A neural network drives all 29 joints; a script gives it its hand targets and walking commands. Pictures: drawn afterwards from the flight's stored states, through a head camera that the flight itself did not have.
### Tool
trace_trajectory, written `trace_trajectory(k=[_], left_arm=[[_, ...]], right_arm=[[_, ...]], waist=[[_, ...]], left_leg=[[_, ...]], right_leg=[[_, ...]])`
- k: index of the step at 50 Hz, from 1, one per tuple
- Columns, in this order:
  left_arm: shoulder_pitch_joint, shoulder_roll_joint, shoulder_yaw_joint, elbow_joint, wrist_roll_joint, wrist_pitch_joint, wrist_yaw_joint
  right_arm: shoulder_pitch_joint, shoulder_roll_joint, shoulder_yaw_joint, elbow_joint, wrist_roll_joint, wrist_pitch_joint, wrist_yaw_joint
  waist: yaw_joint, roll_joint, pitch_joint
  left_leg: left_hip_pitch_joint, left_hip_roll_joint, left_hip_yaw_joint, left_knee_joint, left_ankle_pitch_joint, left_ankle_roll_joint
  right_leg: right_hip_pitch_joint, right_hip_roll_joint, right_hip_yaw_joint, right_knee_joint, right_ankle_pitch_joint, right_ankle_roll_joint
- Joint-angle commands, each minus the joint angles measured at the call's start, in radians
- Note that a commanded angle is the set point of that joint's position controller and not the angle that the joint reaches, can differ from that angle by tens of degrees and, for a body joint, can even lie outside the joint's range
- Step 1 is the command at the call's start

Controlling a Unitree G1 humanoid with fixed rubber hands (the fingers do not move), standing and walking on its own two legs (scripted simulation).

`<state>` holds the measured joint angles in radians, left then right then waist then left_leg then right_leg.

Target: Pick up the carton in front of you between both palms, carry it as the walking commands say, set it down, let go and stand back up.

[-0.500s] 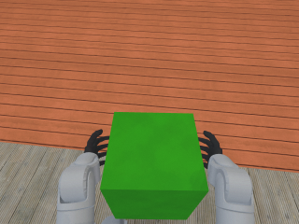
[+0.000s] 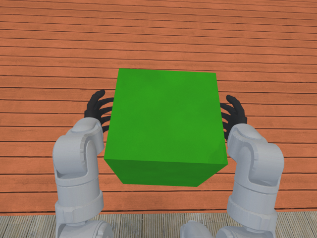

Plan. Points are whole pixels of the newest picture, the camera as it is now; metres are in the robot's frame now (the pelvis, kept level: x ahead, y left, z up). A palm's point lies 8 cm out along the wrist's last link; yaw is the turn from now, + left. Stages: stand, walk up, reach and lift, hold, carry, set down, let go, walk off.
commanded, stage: carry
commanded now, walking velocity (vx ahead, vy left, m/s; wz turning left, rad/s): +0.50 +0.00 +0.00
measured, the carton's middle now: (163, 135) +0.34 -0.01 +0.06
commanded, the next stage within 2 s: none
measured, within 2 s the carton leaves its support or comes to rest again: neither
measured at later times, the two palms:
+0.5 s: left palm (114, 35) +0.71 +0.15 +0.12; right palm (199, 33) +0.74 -0.15 +0.11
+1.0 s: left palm out of the picture +1.07 +0.12 +0.20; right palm out of the picture +1.06 -0.18 +0.20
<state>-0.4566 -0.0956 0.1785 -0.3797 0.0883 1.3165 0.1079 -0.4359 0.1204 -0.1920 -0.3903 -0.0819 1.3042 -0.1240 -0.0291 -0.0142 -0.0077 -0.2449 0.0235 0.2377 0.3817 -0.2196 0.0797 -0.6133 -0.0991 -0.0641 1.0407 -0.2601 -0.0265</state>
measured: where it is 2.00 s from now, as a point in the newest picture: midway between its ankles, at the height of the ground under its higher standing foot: (151, 100)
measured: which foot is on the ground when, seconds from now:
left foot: down 0.00-0.22, up 0.24-0.60, down 0.62-1.00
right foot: up 0.00-0.20, down 0.22-0.64, up 0.66-0.96, down 0.98-1.00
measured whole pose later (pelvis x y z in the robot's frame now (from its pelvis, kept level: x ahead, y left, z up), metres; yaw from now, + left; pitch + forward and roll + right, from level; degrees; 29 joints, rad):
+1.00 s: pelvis +0.68 -0.01 +0.03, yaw +2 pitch +5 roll -2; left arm -0.86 -0.04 0.30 -0.02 0.14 1.32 0.10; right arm -0.87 -0.03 -0.28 0.03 -0.02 1.30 -0.15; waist -0.07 0.05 0.02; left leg -0.18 0.07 0.07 0.62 -0.57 0.01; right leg -0.61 0.03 -0.14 0.72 -0.34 -0.08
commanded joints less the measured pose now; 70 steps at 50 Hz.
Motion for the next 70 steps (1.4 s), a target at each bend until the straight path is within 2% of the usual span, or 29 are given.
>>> trace_trajectory(k=[1, 8, 11, 12, 13, 14, 16, 18, 28, 29, 31, 32, 33, 34, 37, 42, 46, 48, 49, 50, 51, 54, 56, 63, 65, 67, 68, 69, 70], left_arm=[[-0.655, -0.747, -0.707, 0.073, -0.408, 0.007, -0.201], [-0.917, -0.823, -0.624, 0.275, -0.445, 0.019, -0.206], [-0.99, -0.843, -0.563, 0.374, -0.453, 0.01, -0.207], [-1.01, -0.838, -0.54, 0.396, -0.454, 0.004, -0.209], [-1.05, -0.823, -0.514, 0.421, -0.451, 0.001, -0.208], [-1.047, -0.863, -0.508, 0.43, -0.474, -0.004, -0.211], [-1.161, -0.94, -0.514, 0.36, -0.51, -0.019, -0.216], [-1.245, -0.998, -0.522, 0.283, -0.543, -0.026, -0.212], [-1.132, -0.914, -0.601, 0.12, -0.488, -0.041, -0.197], [-1.102, -0.896, -0.607, 0.127, -0.48, -0.038, -0.199], [-1.067, -0.875, -0.617, 0.144, -0.471, -0.029, -0.205], [-1.077, -0.864, -0.624, 0.151, -0.464, -0.022, -0.213], [-1.045, -0.874, -0.628, 0.166, -0.462, -0.009, -0.217], [-1.067, -0.856, -0.625, 0.177, -0.452, -0.008, -0.216], [-1.063, -0.849, -0.576, 0.191, -0.393, -0.015, -0.2], [-1.005, -0.77, -0.506, 0.225, -0.297, -0.022, -0.154], [-0.969, -0.726, -0.474, 0.325, -0.247, -0.002, -0.141], [-0.972, -0.743, -0.471, 0.394, -0.256, 0.005, -0.152], [-0.968, -0.76, -0.469, 0.438, -0.274, 0.005, -0.161], [-0.977, -0.76, -0.462, 0.467, -0.288, 0.0, -0.17], [-0.988, -0.804, -0.464, 0.487, -0.31, -0.005, -0.18], [-1.169, -0.954, -0.543, 0.377, -0.459, -0.002, -0.214], [-1.273, -1.025, -0.571, 0.315, -0.54, -0.006, -0.226], [-1.294, -1.0, -0.547, 0.299, -0.59, 0.007, -0.235], [-1.253, -0.98, -0.532, 0.348, -0.566, 0.015, -0.235], [-1.209, -0.971, -0.518, 0.413, -0.546, 0.018, -0.238], [-1.198, -0.965, -0.511, 0.434, -0.529, 0.017, -0.24], [-1.214, -0.968, -0.5, 0.442, -0.517, 0.02, -0.243], [-1.206, -0.963, -0.49, 0.457, -0.504, 0.022, -0.245]], right_arm=[[-0.692, 0.719, 0.723, 0.056, 0.465, 0.018, 0.251], [-0.95, 0.796, 0.642, 0.279, 0.487, 0.019, 0.247], [-1.056, 0.832, 0.612, 0.356, 0.492, 0.013, 0.235], [-1.096, 0.845, 0.604, 0.37, 0.489, 0.011, 0.231], [-1.118, 0.88, 0.582, 0.393, 0.487, 0.014, 0.224], [-1.145, 0.875, 0.559, 0.392, 0.483, 0.011, 0.216], [-1.229, 0.923, 0.545, 0.363, 0.478, -0.002, 0.197], [-1.24, 0.942, 0.518, 0.338, 0.456, -0.01, 0.177], [-1.062, 0.833, 0.555, 0.213, 0.32, -0.042, 0.136], [-1.048, 0.819, 0.566, 0.21, 0.32, -0.039, 0.138], [-1.0, 0.809, 0.587, 0.232, 0.332, -0.033, 0.152], [-0.987, 0.802, 0.595, 0.238, 0.343, -0.033, 0.161], [-0.98, 0.777, 0.596, 0.262, 0.345, -0.031, 0.168], [-0.989, 0.82, 0.622, 0.258, 0.376, -0.024, 0.179], [-1.116, 0.913, 0.68, 0.155, 0.483, -0.023, 0.209], [-1.236, 0.929, 0.696, 0.107, 0.58, -0.016, 0.227], [-1.194, 0.902, 0.651, 0.27, 0.569, 0.01, 0.249], [-1.168, 0.909, 0.624, 0.368, 0.554, 0.015, 0.259], [-1.168, 0.911, 0.61, 0.405, 0.541, 0.017, 0.264], [-1.186, 0.918, 0.585, 0.428, 0.527, 0.023, 0.269], [-1.207, 0.919, 0.566, 0.448, 0.511, 0.026, 0.273], [-1.182, 0.942, 0.502, 0.474, 0.45, 0.017, 0.249], [-1.156, 0.928, 0.464, 0.459, 0.402, 0.01, 0.219], [-1.116, 0.807, 0.423, 0.423, 0.295, 0.012, 0.144], [-1.085, 0.79, 0.429, 0.451, 0.279, 0.02, 0.14], [-1.063, 0.802, 0.44, 0.504, 0.29, 0.022, 0.15], [-1.048, 0.81, 0.443, 0.518, 0.303, 0.019, 0.158], [-1.057, 0.804, 0.444, 0.524, 0.306, 0.013, 0.165], [-1.061, 0.844, 0.456, 0.534, 0.328, 0.008, 0.173]], waist=[[-0.015, 0.135, -0.337], [-0.014, 0.173, -0.279], [0.087, 0.1, -0.415], [0.118, -0.05, -0.518], [0.103, -0.283, -0.649], [0.134, -0.318, -0.626], [0.13, -0.168, -0.557], [0.11, -0.064, -0.56], [0.104, -0.123, -0.517], [0.09, -0.139, -0.52], [-0.031, -0.111, -0.621], [-0.088, 0.016, -0.721], [-0.087, 0.332, -0.837], [-0.102, 0.337, -0.782], [-0.112, 0.082, -0.602], [-0.075, 0.093, -0.561], [-0.039, 0.175, -0.456], [0.053, 0.157, -0.5], [0.102, 0.101, -0.575], [0.132, -0.148, -0.696], [0.154, -0.332, -0.66], [0.125, -0.015, -0.494], [0.102, -0.024, -0.509], [0.113, -0.1, -0.452], [0.099, -0.142, -0.434], [0.018, -0.119, -0.512], [-0.039, -0.093, -0.593], [-0.07, 0.15, -0.747], [-0.089, 0.327, -0.693]], left_leg=[[0.328, 0.23, -0.2, -0.131, 0.275, 0.095], [0.351, 0.196, -0.121, -0.014, 0.491, 0.068], [0.248, 0.131, -0.016, 0.355, 0.615, -0.003], [0.037, 0.092, -0.048, 0.605, 0.329, -0.027], [-0.287, -0.031, -0.127, 0.862, -0.192, -0.055], [-0.471, -0.074, -0.215, 1.025, -0.327, -0.05], [-0.597, -0.012, -0.26, 1.097, -0.26, -0.01], [-0.571, 0.026, -0.271, 0.997, -0.192, -0.012], [-0.429, -0.037, -0.095, 0.378, -0.04, -0.037], [-0.313, -0.081, -0.038, 0.299, -0.051, -0.026], [0.13, -0.106, 0.0, 0.159, 0.088, 0.022], [0.442, 0.081, -0.292, 0.179, 0.083, 0.086], [0.729, 0.313, -0.782, 0.125, 0.254, 0.256], [0.779, 0.318, -0.873, 0.068, 0.332, 0.296], [0.722, 0.26, -0.607, 0.164, 0.631, 0.183], [0.599, 0.25, -0.508, 0.075, 0.422, 0.161], [0.292, 0.179, -0.294, 0.014, 0.387, 0.106], [0.133, 0.163, -0.185, 0.182, 0.575, 0.051], [0.002, 0.133, -0.145, 0.337, 0.523, 0.004], [-0.224, 0.036, -0.133, 0.641, 0.148, -0.063], [-0.443, -0.118, -0.196, 0.888, -0.344, -0.077], [-0.63, -0.014, -0.276, 1.092, -0.258, -0.026], [-0.596, 0.005, -0.272, 0.987, -0.206, -0.019], [-0.463, -0.004, -0.155, 0.515, -0.174, -0.043], [-0.306, -0.064, -0.059, 0.356, -0.139, -0.035], [0.043, -0.142, 0.027, 0.204, -0.02, -0.002], [0.288, -0.069, -0.078, 0.18, 0.022, 0.027], [0.587, 0.256, -0.558, 0.174, 0.119, 0.183], [0.61, 0.337, -0.855, 0.028, 0.472, 0.287]], right_leg=[[-0.1, -0.001, -0.029, -0.137, 0.081, 0.008], [-0.008, 0.065, -0.103, -0.415, 0.204, -0.046], [0.415, 0.16, -0.181, -0.535, 0.171, -0.07], [0.686, -0.02, 0.044, -0.507, 0.164, -0.109], [0.973, -0.273, 0.502, -0.563, 0.12, -0.265], [1.006, -0.274, 0.635, -0.675, 0.062, -0.307], [0.958, -0.239, 0.48, -0.582, 0.342, -0.265], [0.884, -0.197, 0.344, -0.584, 0.344, -0.209], [0.823, -0.086, 0.045, -0.562, 0.599, -0.175], [0.787, -0.078, 0.002, -0.523, 0.708, -0.159], [0.622, -0.058, -0.096, -0.274, 0.815, -0.083], [0.385, -0.027, -0.055, -0.079, 0.475, -0.039], [0.075, 0.117, -0.001, 0.178, -0.146, 0.01], [-0.127, 0.17, 0.08, 0.394, -0.306, 0.006], [-0.336, 0.095, 0.1, 0.409, -0.23, -0.023], [-0.265, 0.087, 0.05, 0.118, -0.263, -0.018], [0.074, 0.137, -0.084, -0.318, -0.135, -0.023], [0.45, 0.203, -0.186, -0.44, 0.0, -0.055], [0.71, 0.166, -0.118, -0.44, -0.01, -0.087], [0.925, -0.147, 0.42, -0.554, -0.207, -0.211], [0.974, -0.254, 0.799, -0.724, -0.058, -0.322], [0.843, -0.195, 0.51, -0.562, 0.354, -0.259], [0.807, -0.156, 0.398, -0.593, 0.272, -0.191], [0.697, -0.126, 0.205, -0.687, 0.269, -0.193], [0.645, -0.108, 0.116, -0.653, 0.403, -0.161], [0.558, -0.072, -0.013, -0.423, 0.775, -0.093], [0.437, -0.052, -0.025, -0.278, 0.63, -0.038], [0.178, 0.023, -0.018, 0.025, 0.228, 0.038], [-0.027, 0.199, 0.014, 0.271, -0.315, 0.052]])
